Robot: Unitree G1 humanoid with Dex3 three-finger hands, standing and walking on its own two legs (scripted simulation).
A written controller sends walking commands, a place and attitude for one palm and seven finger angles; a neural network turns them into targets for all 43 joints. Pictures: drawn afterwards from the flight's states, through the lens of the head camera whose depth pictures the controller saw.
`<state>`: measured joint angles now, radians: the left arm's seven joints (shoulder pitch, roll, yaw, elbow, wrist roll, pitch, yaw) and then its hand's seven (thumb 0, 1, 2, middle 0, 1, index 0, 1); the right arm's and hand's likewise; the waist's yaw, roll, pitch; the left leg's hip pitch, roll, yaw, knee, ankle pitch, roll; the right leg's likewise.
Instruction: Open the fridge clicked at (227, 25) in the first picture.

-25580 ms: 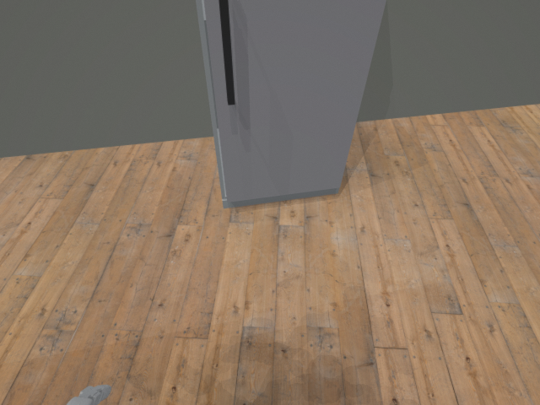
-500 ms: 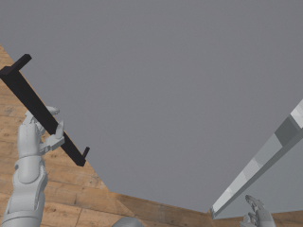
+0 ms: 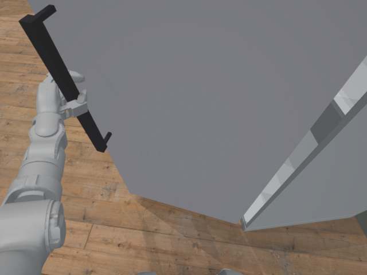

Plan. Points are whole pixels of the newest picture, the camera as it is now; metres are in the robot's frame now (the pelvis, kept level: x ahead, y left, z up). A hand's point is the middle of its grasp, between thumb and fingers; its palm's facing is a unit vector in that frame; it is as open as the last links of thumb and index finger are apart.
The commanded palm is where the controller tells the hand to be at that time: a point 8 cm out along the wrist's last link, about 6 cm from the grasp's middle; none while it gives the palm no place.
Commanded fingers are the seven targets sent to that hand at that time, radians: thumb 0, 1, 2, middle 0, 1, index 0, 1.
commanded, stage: stop walking and hold the door back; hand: left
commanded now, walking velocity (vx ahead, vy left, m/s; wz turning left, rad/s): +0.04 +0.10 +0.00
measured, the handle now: (82, 97) +0.47 +0.29 +0.08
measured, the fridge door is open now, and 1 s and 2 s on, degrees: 67 68 66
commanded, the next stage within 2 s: loosen the grip on the handle in 1.00 s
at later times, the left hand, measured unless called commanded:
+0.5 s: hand (79, 105) +0.43 +0.27 +0.11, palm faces +0.30 -0.93 -0.20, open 6.0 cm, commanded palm +0.38 +0.31 +0.10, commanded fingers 0.00 0.90 0.90 -0.45 -1.40 -0.45 -1.40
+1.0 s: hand (78, 107) +0.42 +0.27 +0.11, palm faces +0.30 -0.93 -0.22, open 5.7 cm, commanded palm +0.39 +0.32 +0.10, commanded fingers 0.00 0.90 0.90 -0.45 -1.40 -0.45 -1.40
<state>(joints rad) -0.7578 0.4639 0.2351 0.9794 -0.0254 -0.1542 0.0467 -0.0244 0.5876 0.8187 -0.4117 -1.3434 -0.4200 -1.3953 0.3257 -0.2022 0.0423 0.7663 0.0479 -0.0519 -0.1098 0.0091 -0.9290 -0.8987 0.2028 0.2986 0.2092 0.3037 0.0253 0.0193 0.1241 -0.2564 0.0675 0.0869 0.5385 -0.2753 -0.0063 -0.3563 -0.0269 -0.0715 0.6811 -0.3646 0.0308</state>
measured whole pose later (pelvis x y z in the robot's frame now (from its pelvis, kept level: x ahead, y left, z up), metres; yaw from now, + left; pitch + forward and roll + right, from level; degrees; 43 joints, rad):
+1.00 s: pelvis -0.01 +0.03 +0.00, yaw -3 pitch -1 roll -1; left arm -0.70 0.45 0.25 1.05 -0.01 -0.22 0.07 -0.05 0.63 0.80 -0.43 -1.39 -0.44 -1.40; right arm 0.29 -0.30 0.02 0.75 0.04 -0.08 -0.12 0.01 -0.91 -0.90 0.20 0.30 0.21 0.30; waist -0.01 0.01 0.05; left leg -0.35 0.06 0.08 0.52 -0.15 0.01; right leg -0.23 0.01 -0.07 0.51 -0.26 -0.01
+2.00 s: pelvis +0.04 +0.03 -0.01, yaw -3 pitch +7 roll -1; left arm -0.50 0.59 0.48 0.74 -0.02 -0.01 -0.09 -0.01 -0.55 0.20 -0.25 -1.15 -0.28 -1.17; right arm 0.30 -0.25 0.02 0.66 0.02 -0.07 -0.09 0.01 -0.90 -0.90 0.20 0.30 0.21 0.30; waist -0.02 0.00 -0.07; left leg -0.51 0.05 0.07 0.66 -0.28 0.02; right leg -0.37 -0.01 -0.06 0.62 -0.37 0.00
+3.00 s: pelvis +0.03 +0.04 -0.01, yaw -2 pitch +6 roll -2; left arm -0.17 0.57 0.52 0.47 -0.15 0.01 -0.22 -0.01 -0.55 0.20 -0.25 -1.15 -0.25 -1.15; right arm 0.26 -0.26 0.04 0.62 0.05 -0.13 -0.13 0.01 -0.90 -0.90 0.20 0.30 0.21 0.30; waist 0.02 0.03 -0.09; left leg -0.50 0.04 0.05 0.68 -0.28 0.03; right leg -0.35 -0.01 -0.07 0.62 -0.37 0.01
